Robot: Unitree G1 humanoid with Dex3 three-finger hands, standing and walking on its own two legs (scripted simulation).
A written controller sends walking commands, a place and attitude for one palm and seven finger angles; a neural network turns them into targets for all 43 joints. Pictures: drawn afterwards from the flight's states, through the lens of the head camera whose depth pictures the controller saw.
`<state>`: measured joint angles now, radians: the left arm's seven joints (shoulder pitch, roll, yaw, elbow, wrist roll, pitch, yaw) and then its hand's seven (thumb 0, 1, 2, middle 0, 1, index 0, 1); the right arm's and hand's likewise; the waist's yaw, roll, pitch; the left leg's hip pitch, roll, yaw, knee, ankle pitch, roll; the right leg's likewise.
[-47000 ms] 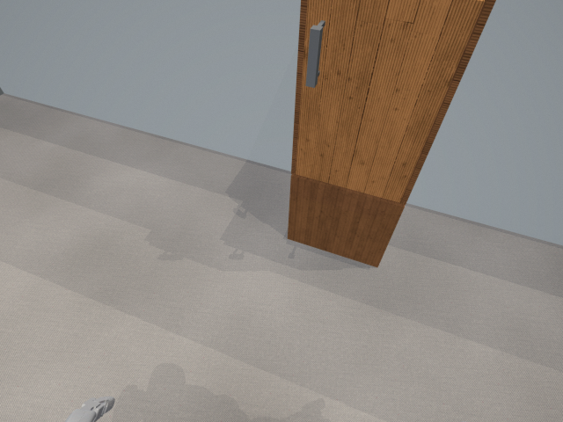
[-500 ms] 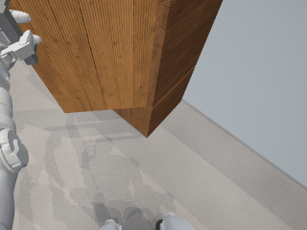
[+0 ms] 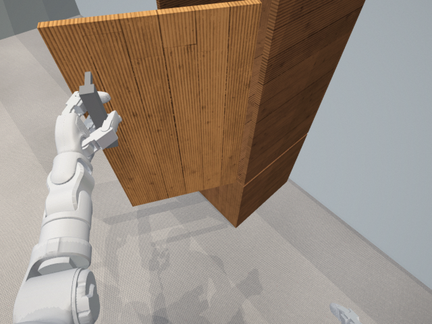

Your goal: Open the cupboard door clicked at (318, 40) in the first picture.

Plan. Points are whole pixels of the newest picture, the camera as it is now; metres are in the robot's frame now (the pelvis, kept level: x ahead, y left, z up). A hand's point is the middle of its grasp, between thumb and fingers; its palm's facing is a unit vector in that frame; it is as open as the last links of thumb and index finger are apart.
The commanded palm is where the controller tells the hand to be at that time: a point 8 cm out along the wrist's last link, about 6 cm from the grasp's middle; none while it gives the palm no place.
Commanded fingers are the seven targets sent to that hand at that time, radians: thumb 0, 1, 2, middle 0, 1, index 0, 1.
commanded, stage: pull the door open along its arc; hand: left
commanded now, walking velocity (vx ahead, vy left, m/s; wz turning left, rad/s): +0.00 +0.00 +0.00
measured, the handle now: (100, 111) +0.49 +0.22 +0.12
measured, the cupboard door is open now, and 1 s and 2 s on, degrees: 63 76 97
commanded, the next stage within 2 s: open thumb and fingers to let go in 1.96 s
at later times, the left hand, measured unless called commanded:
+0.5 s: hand (118, 126) +0.45 +0.18 +0.11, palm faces +0.47 -0.88 -0.01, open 5.7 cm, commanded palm +0.40 +0.22 +0.11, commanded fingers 0.00 0.90 0.90 -0.40 -1.35 -0.40 -1.35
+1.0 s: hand (130, 156) +0.38 +0.15 +0.11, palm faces +0.39 -0.92 +0.04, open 6.1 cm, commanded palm +0.32 +0.19 +0.11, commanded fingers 0.00 0.90 0.90 -0.40 -1.35 -0.40 -1.35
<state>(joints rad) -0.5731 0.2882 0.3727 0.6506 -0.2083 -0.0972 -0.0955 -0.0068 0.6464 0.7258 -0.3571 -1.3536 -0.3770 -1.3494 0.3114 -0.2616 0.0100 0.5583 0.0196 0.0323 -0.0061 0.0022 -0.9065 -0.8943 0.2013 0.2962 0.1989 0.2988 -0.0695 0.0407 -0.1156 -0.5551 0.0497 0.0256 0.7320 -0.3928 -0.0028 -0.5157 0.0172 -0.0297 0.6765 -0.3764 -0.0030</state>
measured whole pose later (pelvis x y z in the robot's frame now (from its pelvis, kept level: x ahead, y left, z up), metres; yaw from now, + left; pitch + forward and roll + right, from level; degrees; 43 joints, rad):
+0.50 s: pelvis -0.04 -0.02 -0.01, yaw +1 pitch +12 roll -1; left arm -0.85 0.31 0.42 1.07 -0.01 -0.30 0.30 -0.03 0.71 0.84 -0.37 -1.35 -0.35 -1.35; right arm 0.42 -0.25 -0.01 0.75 -0.05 -0.01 -0.02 0.00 -0.91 -0.89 0.20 0.30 0.20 0.30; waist -0.13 0.05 -0.08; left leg -0.64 0.06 -0.01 0.76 -0.34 -0.03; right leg -0.60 0.02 -0.07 0.73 -0.35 -0.03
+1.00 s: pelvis +0.00 +0.00 +0.01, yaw -1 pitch +8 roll -1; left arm -0.29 0.05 0.16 0.38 -0.08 -0.15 0.35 0.00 0.70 0.72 -0.34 -1.35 -0.34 -1.32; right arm 0.30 -0.22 -0.02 0.65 -0.02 -0.02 0.02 0.01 -0.91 -0.89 0.20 0.30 0.20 0.30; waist -0.03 0.06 -0.11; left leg -0.41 0.04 0.04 0.64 -0.36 0.00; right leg -0.39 0.01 -0.01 0.61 -0.35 0.00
